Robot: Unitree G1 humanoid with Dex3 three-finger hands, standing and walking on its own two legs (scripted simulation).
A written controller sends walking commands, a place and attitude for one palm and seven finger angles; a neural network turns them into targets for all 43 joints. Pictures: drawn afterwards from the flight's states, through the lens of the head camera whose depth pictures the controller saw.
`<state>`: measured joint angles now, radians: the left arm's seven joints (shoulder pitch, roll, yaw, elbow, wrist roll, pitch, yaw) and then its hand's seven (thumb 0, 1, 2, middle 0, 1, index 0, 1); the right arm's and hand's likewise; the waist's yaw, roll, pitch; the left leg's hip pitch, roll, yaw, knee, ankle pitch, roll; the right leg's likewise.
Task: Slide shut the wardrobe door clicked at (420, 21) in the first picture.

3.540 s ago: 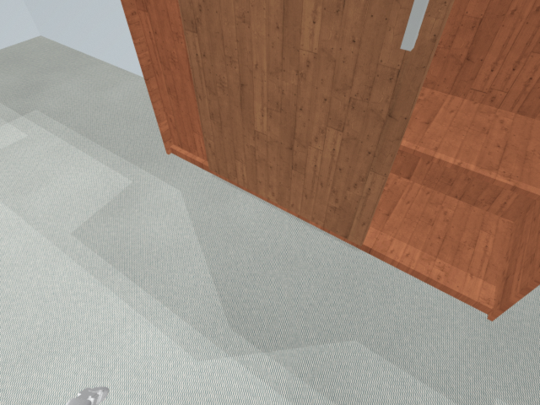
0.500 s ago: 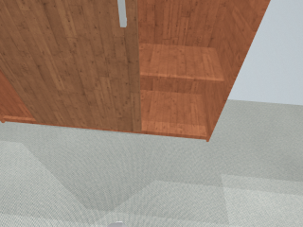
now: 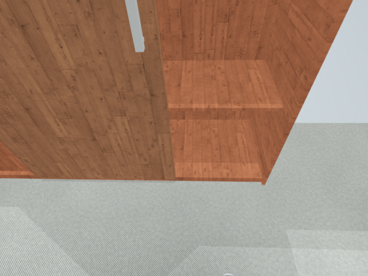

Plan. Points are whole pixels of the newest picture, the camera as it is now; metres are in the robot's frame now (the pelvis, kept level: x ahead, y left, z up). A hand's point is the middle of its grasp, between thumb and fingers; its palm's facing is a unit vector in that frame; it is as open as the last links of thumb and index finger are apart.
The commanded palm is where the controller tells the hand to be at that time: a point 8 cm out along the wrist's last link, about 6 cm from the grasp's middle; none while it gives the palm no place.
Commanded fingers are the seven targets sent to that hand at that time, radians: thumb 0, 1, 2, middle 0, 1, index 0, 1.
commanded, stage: take the last steps up to it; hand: left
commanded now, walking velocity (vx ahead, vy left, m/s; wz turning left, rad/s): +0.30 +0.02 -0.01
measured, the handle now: (136, 21) +0.74 +0.16 +0.22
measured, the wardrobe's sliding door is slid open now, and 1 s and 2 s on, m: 0.54 0.54 0.54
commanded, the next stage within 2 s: come to a stop and stand still in 0.40 s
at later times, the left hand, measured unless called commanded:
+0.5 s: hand out of the picture +0.12 +0.18 -0.19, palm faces +0.13 -0.98 -0.12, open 7.4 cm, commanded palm none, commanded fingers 0.00 0.90 0.90 -0.20 -0.30 -0.20 -0.30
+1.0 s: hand (124, 208) +0.34 +0.20 -0.16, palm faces +0.00 -0.95 -0.30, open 7.4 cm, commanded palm none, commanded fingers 0.00 0.90 0.90 -0.20 -0.30 -0.20 -0.30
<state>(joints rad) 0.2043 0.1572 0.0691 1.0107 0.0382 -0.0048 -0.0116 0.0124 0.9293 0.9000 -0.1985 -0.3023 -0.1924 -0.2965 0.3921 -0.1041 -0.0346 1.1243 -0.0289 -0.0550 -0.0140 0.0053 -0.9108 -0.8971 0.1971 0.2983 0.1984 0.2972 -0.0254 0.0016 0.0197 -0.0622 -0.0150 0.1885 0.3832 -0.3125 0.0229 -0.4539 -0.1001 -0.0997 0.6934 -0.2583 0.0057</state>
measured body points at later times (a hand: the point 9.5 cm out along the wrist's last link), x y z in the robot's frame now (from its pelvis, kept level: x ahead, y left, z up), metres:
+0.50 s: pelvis +0.20 +0.03 -0.01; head +0.22 +0.06 +0.44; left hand +0.11 +0.23 -0.18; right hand +0.32 -0.20 -0.14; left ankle +0.28 +0.14 -0.74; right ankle +0.10 -0.10 -0.73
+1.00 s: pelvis +0.25 +0.00 -0.01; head +0.29 -0.03 +0.44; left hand +0.34 +0.25 -0.14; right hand +0.29 -0.24 -0.18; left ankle +0.28 +0.13 -0.73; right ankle +0.25 -0.11 -0.74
